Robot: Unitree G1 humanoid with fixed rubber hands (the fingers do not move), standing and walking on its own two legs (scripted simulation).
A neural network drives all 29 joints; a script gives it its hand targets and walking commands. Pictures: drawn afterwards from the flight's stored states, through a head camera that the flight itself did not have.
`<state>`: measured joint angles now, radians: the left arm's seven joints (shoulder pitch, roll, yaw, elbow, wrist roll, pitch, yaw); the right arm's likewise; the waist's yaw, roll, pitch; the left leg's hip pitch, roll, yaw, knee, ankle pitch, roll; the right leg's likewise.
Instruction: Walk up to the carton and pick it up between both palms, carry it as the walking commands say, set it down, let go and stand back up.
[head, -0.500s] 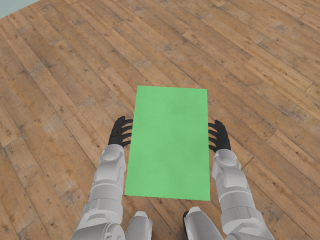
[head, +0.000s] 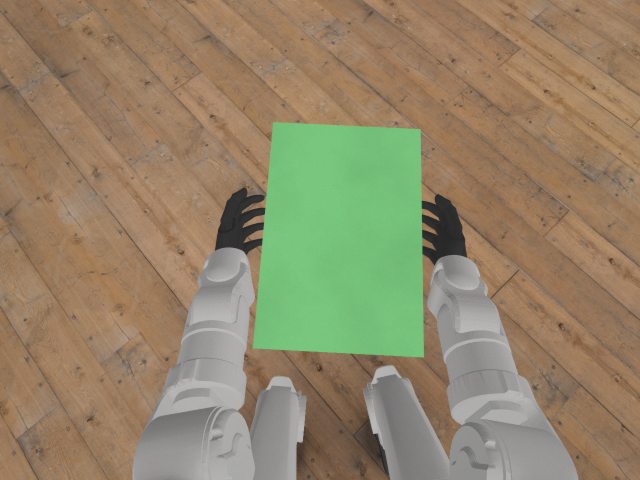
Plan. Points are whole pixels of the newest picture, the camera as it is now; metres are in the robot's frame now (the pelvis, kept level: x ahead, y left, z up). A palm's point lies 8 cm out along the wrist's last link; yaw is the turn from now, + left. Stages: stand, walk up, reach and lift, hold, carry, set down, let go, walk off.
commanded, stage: set down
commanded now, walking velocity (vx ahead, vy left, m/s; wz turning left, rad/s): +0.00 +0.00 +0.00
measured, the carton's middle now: (337, 252) +0.42 -0.02 -0.14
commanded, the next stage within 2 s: none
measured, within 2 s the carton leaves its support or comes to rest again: neither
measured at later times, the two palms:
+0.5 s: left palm (243, 247) +0.44 +0.12 -0.16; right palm (423, 254) +0.41 -0.16 -0.17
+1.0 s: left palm (252, 249) +0.47 +0.12 -0.25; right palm (409, 255) +0.44 -0.16 -0.25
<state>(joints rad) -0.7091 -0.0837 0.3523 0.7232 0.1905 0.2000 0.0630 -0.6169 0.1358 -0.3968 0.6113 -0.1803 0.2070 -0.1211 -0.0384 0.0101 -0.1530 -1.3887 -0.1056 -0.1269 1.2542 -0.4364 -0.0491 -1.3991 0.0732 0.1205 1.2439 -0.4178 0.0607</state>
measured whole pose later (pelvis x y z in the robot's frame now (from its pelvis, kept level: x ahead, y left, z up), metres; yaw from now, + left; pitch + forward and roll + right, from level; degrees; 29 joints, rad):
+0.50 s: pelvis -0.01 +0.00 -0.07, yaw +0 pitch +40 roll +0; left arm -0.90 0.00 0.34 0.77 0.13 0.22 0.07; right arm -0.80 0.08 -0.38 0.64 -0.13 0.23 -0.16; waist -0.02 0.01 -0.13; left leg -1.72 -0.13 -0.12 1.54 -0.51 -0.07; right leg -1.73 0.11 0.13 1.53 -0.49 0.08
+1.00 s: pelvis -0.04 +0.00 -0.14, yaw +0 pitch +42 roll +0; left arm -1.12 0.06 0.33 0.83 0.12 0.25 0.10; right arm -1.02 0.02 -0.41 0.70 -0.11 0.26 -0.17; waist -0.03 0.00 -0.03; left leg -1.97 -0.16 -0.12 1.76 -0.53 -0.09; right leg -1.98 0.14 0.13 1.74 -0.50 0.11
